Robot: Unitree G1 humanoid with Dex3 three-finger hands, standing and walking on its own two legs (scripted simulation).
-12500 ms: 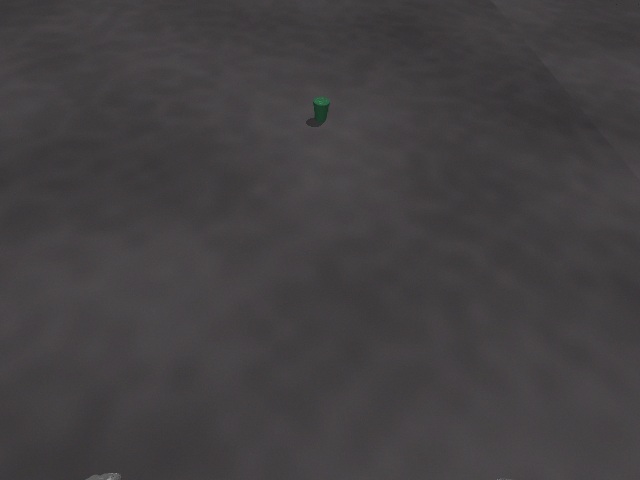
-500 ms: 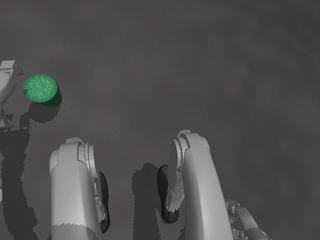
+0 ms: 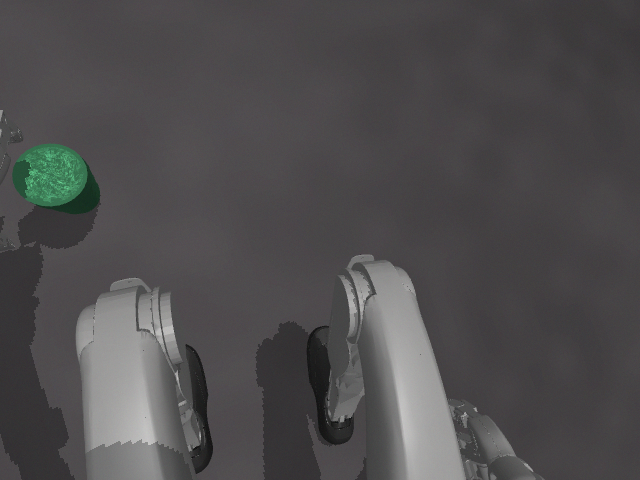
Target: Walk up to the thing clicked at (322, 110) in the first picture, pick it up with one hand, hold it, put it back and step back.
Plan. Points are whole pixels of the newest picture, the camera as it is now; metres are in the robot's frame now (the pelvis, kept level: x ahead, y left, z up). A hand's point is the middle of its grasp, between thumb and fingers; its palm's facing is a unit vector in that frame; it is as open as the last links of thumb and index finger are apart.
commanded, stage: rise first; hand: left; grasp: from above
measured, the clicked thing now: (66, 186) +0.48 +0.31 -0.29
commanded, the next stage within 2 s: approach in 0.02 s
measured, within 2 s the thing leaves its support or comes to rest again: neither
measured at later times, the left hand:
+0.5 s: hand (63, 153) +0.49 +0.27 -0.16, palm faces -0.35 -0.05 -0.94, open 14.1 cm
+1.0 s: hand (18, 209) +0.42 +0.33 -0.19, palm faces -0.45 -0.10 -0.89, open 14.0 cm
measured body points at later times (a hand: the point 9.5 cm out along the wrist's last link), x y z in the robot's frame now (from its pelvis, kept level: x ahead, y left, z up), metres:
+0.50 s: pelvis +0.00 +0.00 +0.00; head +0.24 +0.07 +0.37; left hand +0.50 +0.27 -0.11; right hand +0.06 -0.27 -0.11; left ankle +0.08 +0.13 -0.31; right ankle +0.10 -0.12 -0.31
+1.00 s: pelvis +0.00 +0.00 -0.02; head +0.24 +0.08 +0.35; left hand +0.44 +0.33 -0.14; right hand +0.05 -0.28 -0.12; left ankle +0.08 +0.13 -0.31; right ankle +0.10 -0.12 -0.31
